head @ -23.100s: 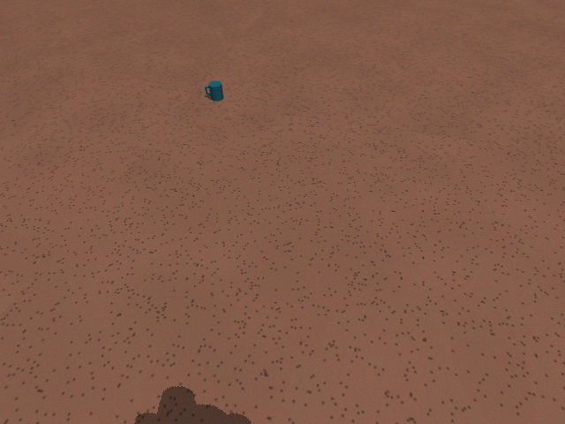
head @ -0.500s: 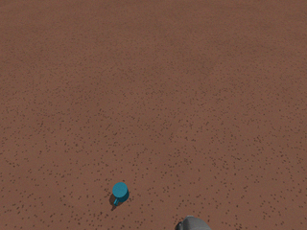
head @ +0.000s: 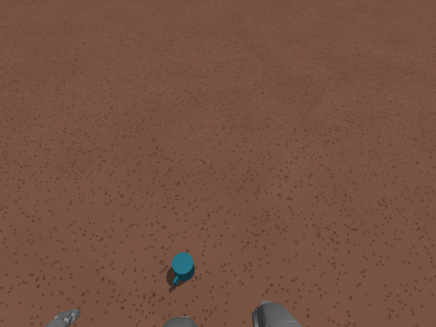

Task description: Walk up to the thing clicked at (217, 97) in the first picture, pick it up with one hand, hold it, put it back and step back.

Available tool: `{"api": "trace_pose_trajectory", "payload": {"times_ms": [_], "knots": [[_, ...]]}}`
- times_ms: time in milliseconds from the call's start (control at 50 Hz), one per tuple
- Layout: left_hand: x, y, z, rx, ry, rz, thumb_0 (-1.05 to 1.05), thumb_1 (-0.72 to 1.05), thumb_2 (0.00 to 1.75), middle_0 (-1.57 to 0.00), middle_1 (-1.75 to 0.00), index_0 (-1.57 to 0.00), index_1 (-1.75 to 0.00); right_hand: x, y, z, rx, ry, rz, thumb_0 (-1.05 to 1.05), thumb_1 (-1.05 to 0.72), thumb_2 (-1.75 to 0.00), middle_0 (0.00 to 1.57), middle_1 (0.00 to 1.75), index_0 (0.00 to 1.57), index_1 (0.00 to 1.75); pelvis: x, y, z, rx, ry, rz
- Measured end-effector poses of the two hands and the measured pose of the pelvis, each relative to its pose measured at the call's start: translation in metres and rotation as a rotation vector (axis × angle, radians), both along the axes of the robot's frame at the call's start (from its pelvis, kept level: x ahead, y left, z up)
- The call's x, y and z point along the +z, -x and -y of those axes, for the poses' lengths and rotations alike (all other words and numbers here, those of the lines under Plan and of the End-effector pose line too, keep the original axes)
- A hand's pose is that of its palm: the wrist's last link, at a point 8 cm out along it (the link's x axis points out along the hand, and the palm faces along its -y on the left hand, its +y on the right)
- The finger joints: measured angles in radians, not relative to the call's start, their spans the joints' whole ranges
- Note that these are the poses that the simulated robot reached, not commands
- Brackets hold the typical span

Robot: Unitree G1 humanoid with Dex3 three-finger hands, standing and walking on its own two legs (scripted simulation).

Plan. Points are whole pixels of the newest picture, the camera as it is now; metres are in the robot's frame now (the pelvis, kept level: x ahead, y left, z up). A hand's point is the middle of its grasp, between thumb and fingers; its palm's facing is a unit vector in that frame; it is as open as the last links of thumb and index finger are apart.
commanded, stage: walk up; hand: left
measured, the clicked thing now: (181, 270) +0.41 +0.16 -0.69
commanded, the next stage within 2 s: stand in 1.22 s
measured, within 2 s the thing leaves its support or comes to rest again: neither
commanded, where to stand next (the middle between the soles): +0.03 -0.04 m, yaw -6 degrees
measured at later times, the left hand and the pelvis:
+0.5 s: hand out of the picture +0.07 +0.27 -0.15, palm faces -0.07 -0.93 -0.35, open 7.4 cm; pelvis +0.01 +0.01 +0.01, yaw -5 degrees
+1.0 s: hand out of the picture +0.10 +0.22 -0.13, palm faces -0.10 -0.93 -0.36, open 7.4 cm; pelvis +0.00 -0.03 +0.02, yaw -5 degrees
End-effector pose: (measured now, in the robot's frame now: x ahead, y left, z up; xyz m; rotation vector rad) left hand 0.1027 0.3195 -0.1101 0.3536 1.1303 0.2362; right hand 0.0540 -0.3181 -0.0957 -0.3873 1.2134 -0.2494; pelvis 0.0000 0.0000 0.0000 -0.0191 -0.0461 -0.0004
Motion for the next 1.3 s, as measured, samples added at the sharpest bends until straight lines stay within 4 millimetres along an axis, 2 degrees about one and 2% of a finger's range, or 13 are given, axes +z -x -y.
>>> {"api": "trace_pose_trajectory", "payload": {"times_ms": [100,200,300,400,500,640,720,800,880,960,1100,1200,1300], "knots": [[-0.004,0.012,-0.003,-0.01,0.019,-0.054,0.01,0.91,0.9,-0.21,-0.3,-0.2,-0.3,0.015,0.008,0.001,-0.001,0.036,-0.007,0.01,-0.9,-0.89,0.2,0.3,0.21,0.3,0.007,0.005,-0.002,-0.024,0.001,-0.026],[-0.008,0.026,0.006,-0.059,0.02,-0.127,0.01,0.91,0.9,-0.21,-0.3,-0.2,-0.3,0.016,0.014,0.014,-0.021,0.051,0.037,0.01,-0.9,-0.89,0.2,0.3,0.21,0.3,0.005,0.007,0.002,-0.074,-0.01,-0.032],[0.001,0.034,0.021,-0.072,0.034,-0.104,0.01,0.91,0.9,-0.21,-0.3,-0.2,-0.3,0.012,0.023,0.023,-0.049,0.034,0.024,0.01,-0.9,-0.9,0.2,0.3,0.21,0.3,0.009,0.004,0.008,-0.069,0.021,-0.006],[0.009,0.04,0.016,-0.057,0.041,-0.092,0.01,0.9,0.9,-0.21,-0.3,-0.2,-0.3,0.017,0.014,0.015,-0.032,0.013,0.043,0.01,-0.91,-0.9,0.2,0.3,0.21,0.3,0.015,-0.003,0.004,-0.072,-0.012,0.004],[0.001,0.032,0.002,-0.042,0.038,-0.098,0.01,0.9,0.9,-0.21,-0.3,-0.2,-0.3,0.013,0.003,0.001,-0.028,0.021,0.091,0.01,-0.91,-0.9,0.2,0.3,0.21,0.3,0.008,-0.006,-0.007,-0.08,-0.034,0.022],[0.006,0.013,0.005,-0.068,0.039,-0.089,0.01,0.91,0.9,-0.21,-0.3,-0.2,-0.3,0.017,0.005,-0.012,-0.045,-0.015,0.113,0.01,-0.9,-0.89,0.2,0.3,0.21,0.3,0.015,-0.003,-0.003,-0.103,-0.025,0.024],[0.009,0.014,0.011,-0.073,0.021,-0.093,0.01,0.91,0.9,-0.21,-0.3,-0.2,-0.3,0.011,0.005,-0.001,-0.05,-0.026,0.108,0.01,-0.9,-0.89,0.2,0.3,0.21,0.3,0.013,0.001,0.006,-0.109,-0.025,0.018],[0.013,0.026,0.023,-0.059,-0.003,-0.108,0.01,0.91,0.9,-0.21,-0.3,-0.2,-0.3,0.0,0.006,0.015,-0.072,-0.044,0.086,0.01,-0.9,-0.89,0.2,0.3,0.21,0.3,0.011,0.005,0.018,-0.102,-0.005,0.02],[0.017,0.032,0.036,-0.062,-0.003,-0.136,0.01,0.91,0.9,-0.21,-0.3,-0.2,-0.3,-0.004,0.009,0.022,-0.089,-0.07,0.056,0.01,-0.91,-0.9,0.2,0.3,0.21,0.3,0.015,0.003,0.024,-0.107,-0.024,0.004],[0.018,0.019,0.047,-0.069,0.017,-0.114,0.01,0.9,0.9,-0.21,-0.3,-0.2,-0.3,-0.008,0.016,0.022,-0.096,-0.08,0.009,0.01,-0.91,-0.9,0.2,0.3,0.21,0.3,0.017,0.003,0.025,-0.092,-0.021,0.007],[0.02,-0.021,0.06,-0.092,0.064,-0.032,0.01,0.9,0.9,-0.21,-0.3,-0.2,-0.3,-0.001,0.024,0.013,-0.101,-0.09,-0.04,0.01,-0.91,-0.9,0.2,0.3,0.21,0.3,0.024,-0.004,0.025,-0.083,-0.017,0.001],[0.023,-0.044,0.062,-0.098,0.081,0.012,0.01,0.9,0.9,-0.21,-0.3,-0.2,-0.3,0.007,0.018,0.01,-0.099,-0.08,-0.038,0.01,-0.91,-0.9,0.2,0.3,0.21,0.3,0.028,-0.008,0.023,-0.078,-0.012,-0.005],[0.025,-0.05,0.059,-0.107,0.079,0.007,0.01,0.9,0.9,-0.21,-0.3,-0.2,-0.3,0.012,0.006,0.009,-0.089,-0.069,-0.018,0.01,-0.91,-0.9,0.2,0.3,0.21,0.3,0.031,-0.012,0.022,-0.085,-0.012,-0.007]]}}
